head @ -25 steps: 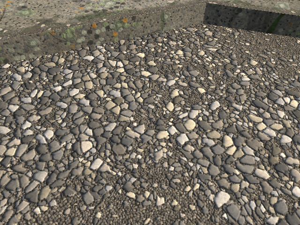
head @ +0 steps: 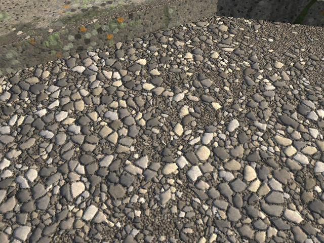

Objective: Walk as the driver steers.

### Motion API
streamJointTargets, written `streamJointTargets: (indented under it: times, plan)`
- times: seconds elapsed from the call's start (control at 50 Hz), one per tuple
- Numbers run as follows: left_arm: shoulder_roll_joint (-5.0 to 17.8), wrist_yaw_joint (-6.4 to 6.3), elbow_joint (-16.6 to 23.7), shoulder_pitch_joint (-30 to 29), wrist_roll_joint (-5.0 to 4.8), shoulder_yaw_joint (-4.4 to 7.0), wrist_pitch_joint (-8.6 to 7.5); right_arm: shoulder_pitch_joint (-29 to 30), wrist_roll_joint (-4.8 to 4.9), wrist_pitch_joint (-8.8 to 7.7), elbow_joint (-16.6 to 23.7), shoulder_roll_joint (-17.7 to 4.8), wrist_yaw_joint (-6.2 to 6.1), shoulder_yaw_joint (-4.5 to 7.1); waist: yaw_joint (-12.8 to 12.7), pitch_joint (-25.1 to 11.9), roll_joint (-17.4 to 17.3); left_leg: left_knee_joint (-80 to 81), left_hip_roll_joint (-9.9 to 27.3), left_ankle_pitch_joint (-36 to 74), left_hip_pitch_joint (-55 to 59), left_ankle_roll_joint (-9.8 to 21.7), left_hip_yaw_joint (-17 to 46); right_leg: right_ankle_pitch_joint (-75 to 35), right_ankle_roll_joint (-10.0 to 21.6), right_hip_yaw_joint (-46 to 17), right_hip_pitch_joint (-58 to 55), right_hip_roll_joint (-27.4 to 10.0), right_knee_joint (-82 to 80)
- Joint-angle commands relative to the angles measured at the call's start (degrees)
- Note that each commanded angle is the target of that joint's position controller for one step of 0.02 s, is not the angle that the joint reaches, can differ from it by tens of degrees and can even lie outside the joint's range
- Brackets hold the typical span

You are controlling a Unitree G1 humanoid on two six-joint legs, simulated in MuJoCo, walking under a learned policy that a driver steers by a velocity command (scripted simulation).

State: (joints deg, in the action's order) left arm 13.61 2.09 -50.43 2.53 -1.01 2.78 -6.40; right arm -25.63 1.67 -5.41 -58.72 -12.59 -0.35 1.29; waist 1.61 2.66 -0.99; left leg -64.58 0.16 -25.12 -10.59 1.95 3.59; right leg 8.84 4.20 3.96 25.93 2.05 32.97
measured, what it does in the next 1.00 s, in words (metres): walks ahead: left foot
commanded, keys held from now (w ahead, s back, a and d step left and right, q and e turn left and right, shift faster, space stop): w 0.88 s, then w+q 0.12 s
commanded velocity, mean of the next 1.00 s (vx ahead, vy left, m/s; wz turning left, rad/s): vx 0.49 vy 0.00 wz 0.02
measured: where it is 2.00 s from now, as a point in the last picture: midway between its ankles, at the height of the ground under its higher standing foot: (131, 109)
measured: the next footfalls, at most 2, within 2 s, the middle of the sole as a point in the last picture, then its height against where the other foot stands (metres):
left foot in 0.46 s outside the picture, level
right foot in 1.02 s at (184, 172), level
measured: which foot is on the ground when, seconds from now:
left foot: up 0.00-0.44, down 0.46-1.00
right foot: down 0.00-0.48, up 0.50-1.00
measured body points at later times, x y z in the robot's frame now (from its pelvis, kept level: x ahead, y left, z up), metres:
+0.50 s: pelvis +0.29 +0.05 +0.00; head +0.33 +0.07 +0.45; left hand +0.25 +0.32 -0.15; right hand +0.49 -0.19 -0.10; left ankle +0.40 +0.15 -0.72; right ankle +0.11 -0.08 -0.69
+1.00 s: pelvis +0.57 +0.04 +0.01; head +0.60 +0.03 +0.45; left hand +0.79 +0.26 -0.09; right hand +0.51 -0.23 -0.13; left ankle +0.40 +0.15 -0.72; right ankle +0.72 -0.08 -0.72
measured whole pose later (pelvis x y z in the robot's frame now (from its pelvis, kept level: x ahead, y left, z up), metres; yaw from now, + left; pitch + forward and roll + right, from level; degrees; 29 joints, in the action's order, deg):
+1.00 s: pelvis +0.57 +0.04 +0.01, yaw +1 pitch +2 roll +2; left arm 12.8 2.1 -48.9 -0.5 -1.0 2.5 -5.8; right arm -25.0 1.0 -3.7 -58.0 -13.7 -0.7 3.6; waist 4.4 0.8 1.3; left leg -15.5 -1.4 -22.8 5.3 0.4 -1.8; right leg 1.0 3.5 0.6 29.7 -2.4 27.7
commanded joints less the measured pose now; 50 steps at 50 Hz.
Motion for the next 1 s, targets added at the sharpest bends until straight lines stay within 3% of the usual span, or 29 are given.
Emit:
streamJointTargets:
  times: [0.02,0.04,0.06,0.08,0.12,0.18,0.26,0.32,0.36,0.4,0.42,0.44,0.46,0.48,0.5,0.52,0.54,0.56,0.58,0.62,0.68,0.72,0.8,0.9,0.96,0.98,1.0]
  plan:
    - [5.47,0.16,-0.69,7.77,0.87,1.13,-0.47,4.11,0.57,-2.55,5.94,-6.86,-0.48,1.80,-3.64,-5.15,1.31,-10.70,5.99,7.13,-25.91,1.75,1.78,-0.73,10.28,-26.11,-22.49,-17.95,-20.84]
    - [4.24,0.29,-1.14,6.79,1.45,0.73,-0.74,2.39,0.04,-1.68,5.69,-5.85,-0.66,2.10,-1.26,-4.95,2.71,-8.14,7.81,8.96,-21.75,1.80,2.19,-2.61,9.55,-21.52,-17.94,-15.87,-22.36]
    - [3.62,0.39,-1.79,7.00,1.34,0.58,-0.74,1.09,-0.09,-0.83,5.34,-4.42,-0.77,2.12,-0.24,-4.21,3.84,-6.15,8.23,9.21,-19.83,1.63,1.86,-2.79,9.69,-19.21,-15.30,-14.73,-23.95]
    - [3.86,0.26,-2.50,7.92,1.07,0.56,-0.84,0.85,-0.15,-0.17,5.38,-3.64,-0.86,2.17,0.33,-3.03,4.22,-4.29,8.54,9.05,-19.41,1.34,1.19,-3.48,10.08,-17.13,-13.14,-14.18,-25.33]
    - [5.70,-0.36,-3.60,9.77,0.96,0.83,-1.09,4.58,-0.64,0.49,7.08,-4.11,-1.04,2.49,0.48,-0.37,3.95,0.40,9.39,11.95,-22.48,0.22,0.35,-4.22,10.80,-14.76,-11.07,-14.12,-27.61]
    - [7.54,-1.63,-4.42,13.13,0.97,1.19,-0.67,13.08,-1.31,0.37,9.99,-4.79,-0.87,2.74,-1.40,1.34,2.84,11.08,9.74,21.37,-28.88,-1.33,-0.31,-5.61,10.39,-12.79,-14.00,-13.85,-28.71]
    - [8.75,-2.34,-5.22,17.38,0.25,1.27,0.01,22.23,-0.96,-0.25,12.21,-3.54,0.14,2.07,-4.40,1.81,3.15,26.29,6.62,31.38,-25.71,-1.70,-3.47,-7.32,7.89,-8.10,-16.26,-11.77,-28.19]
    - [9.17,-2.43,-6.67,21.16,-0.22,1.43,0.66,27.24,-0.43,-0.43,13.93,-3.78,1.11,1.73,-6.16,2.77,3.26,31.30,5.56,30.66,-26.36,-1.47,-3.66,-6.85,7.65,-8.18,-21.89,-13.76,-26.18]
    - [9.41,-2.58,-7.36,22.33,-0.31,1.68,1.33,29.14,-0.31,-0.72,15.24,-4.52,1.85,1.77,-6.05,3.05,3.51,33.69,5.23,27.29,-27.54,-0.25,-3.13,-8.24,7.00,-8.80,-26.79,-15.91,-23.73]
    - [10.17,-2.73,-7.37,21.72,-0.32,2.08,1.98,27.66,-0.24,-1.07,15.55,-5.99,2.35,2.20,-4.31,1.78,4.52,35.37,4.18,22.87,-24.37,1.30,-3.67,-13.73,5.94,-9.13,-29.85,-17.29,-20.36]
    - [10.67,-2.73,-7.03,20.49,-0.22,2.22,2.29,24.35,-0.24,-1.23,14.91,-7.28,2.39,2.80,-2.12,-0.32,5.47,36.02,2.62,21.17,-18.97,2.28,-4.99,-22.22,5.14,-8.36,-30.13,-16.86,-16.40]
    - [10.16,-2.68,-6.64,19.26,0.03,1.99,2.67,16.77,-0.33,-1.27,12.69,-9.30,2.20,4.03,1.96,-4.87,5.28,36.84,0.57,21.08,-8.73,3.73,-6.73,-31.23,3.84,-6.20,-28.69,-14.37,-7.32]
    - [8.20,-2.66,-5.62,19.09,0.71,1.12,2.76,5.75,-0.68,-1.21,9.80,-12.89,1.73,5.48,6.17,-12.71,3.06,35.03,4.36,21.84,7.96,6.47,-2.67,-27.65,1.93,-3.67,-20.51,-11.15,7.21]
    - [1.32,-2.08,-4.79,25.93,0.91,-0.97,1.78,-2.06,-1.88,-0.87,8.04,-19.19,1.62,7.05,4.73,-22.11,-10.58,37.87,19.58,13.49,31.92,15.58,23.12,-4.83,-2.45,-0.69,3.34,-1.83,31.07]
    - [2.24,-1.77,-5.59,25.43,0.12,-1.02,0.19,-2.67,-1.64,-0.80,7.79,-15.14,1.89,5.77,4.97,-25.81,-13.37,47.30,23.23,8.31,34.75,17.57,39.44,23.01,-2.22,-9.22,12.15,0.94,40.52]
    - [7.99,-1.53,-4.08,20.09,-1.52,0.49,-0.77,2.32,-1.29,-0.98,8.49,-11.61,1.90,4.53,4.19,-17.09,-9.74,47.82,21.27,7.37,27.97,14.08,31.77,20.58,-0.86,-10.85,17.30,-2.85,44.45]
    - [8.60,-1.73,-2.95,15.97,-1.83,0.60,-1.11,7.81,-1.30,-0.95,9.92,-9.58,1.84,3.84,2.68,-11.41,-5.65,48.76,19.18,11.94,19.23,12.23,23.32,15.16,-0.29,-9.14,16.97,-6.11,42.81]
    - [8.07,-2.15,-2.76,13.88,-1.04,0.87,-0.90,11.63,-1.60,-0.97,10.42,-7.85,2.06,3.28,0.99,-7.23,-2.21,50.83,16.74,17.10,10.99,11.24,17.07,10.92,-0.47,-8.09,14.61,-8.24,38.83]
    - [7.27,-2.44,-2.97,14.44,-0.43,1.26,-0.12,13.38,-2.01,-1.20,10.47,-6.57,2.23,2.88,-1.00,-5.50,-3.04,52.75,14.56,19.94,5.75,10.23,12.59,8.04,-0.60,-8.35,10.92,-10.10,35.26]
    - [4.51,-2.55,-3.71,16.41,-0.14,1.10,1.43,12.71,-2.09,-1.45,9.42,-6.27,2.41,2.86,-2.57,-4.45,-3.54,55.53,12.73,23.20,1.16,10.67,8.43,5.66,-1.26,-7.65,7.11,-10.64,32.28]
    - [4.52,-2.78,-2.00,12.10,0.35,1.44,2.21,9.59,-2.03,-1.59,7.74,-8.50,1.52,3.42,-2.50,-1.88,-2.16,57.58,12.62,28.23,1.45,11.60,5.12,-0.46,-2.67,-7.27,12.09,-11.09,25.34]
    - [4.35,-2.63,-0.50,7.66,0.69,1.54,2.05,7.71,-1.87,-1.16,6.93,-8.67,0.83,3.40,-1.55,-0.92,-1.94,58.13,12.17,28.98,3.12,11.03,3.43,-6.28,-3.39,-7.03,14.91,-10.90,18.62]
    - [3.03,-1.83,1.70,-0.42,0.38,0.98,1.45,4.49,-1.34,-0.72,5.59,-9.34,0.07,3.39,0.83,0.85,-2.33,59.07,10.48,26.59,4.10,9.30,-0.29,-15.62,-3.50,-4.75,12.58,-8.60,5.32]
    - [3.38,-0.43,4.77,-8.12,-0.10,0.53,0.77,-0.42,-0.79,0.43,2.78,-9.59,-0.29,3.74,2.83,3.41,-2.07,55.95,13.73,27.76,12.46,9.17,0.46,-12.51,-2.25,-4.70,14.28,-7.19,-1.84]
    - [5.45,0.19,5.25,-6.15,-0.19,1.22,-0.14,0.56,-0.46,1.28,2.66,-10.72,-0.69,4.31,0.14,1.84,-3.26,50.88,15.21,34.79,15.25,8.13,2.74,-6.46,-0.83,-4.57,8.68,-5.45,-4.87]
    - [6.91,0.08,4.36,-2.19,-0.18,1.96,-0.44,2.07,-0.46,1.52,3.13,-11.36,-0.70,4.48,-2.36,-0.60,-4.15,46.65,14.45,42.82,14.46,7.47,2.58,-5.10,-0.11,-3.21,1.83,-3.72,-5.59]
    - [9.36,-0.32,1.75,6.45,-0.08,3.35,-0.58,3.31,-0.64,1.72,3.65,-10.47,-0.62,4.08,-6.59,-5.92,-3.64,37.40,11.37,48.35,11.39,6.00,0.83,-6.01,1.28,-2.16,-10.66,-2.47,-6.19]
Keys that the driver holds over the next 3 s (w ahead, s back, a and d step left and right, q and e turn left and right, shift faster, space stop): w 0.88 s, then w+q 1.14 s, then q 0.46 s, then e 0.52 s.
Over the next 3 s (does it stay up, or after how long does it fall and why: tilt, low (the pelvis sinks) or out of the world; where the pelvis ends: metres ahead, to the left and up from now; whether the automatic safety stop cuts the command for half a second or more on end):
stays up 1.27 0.28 0.01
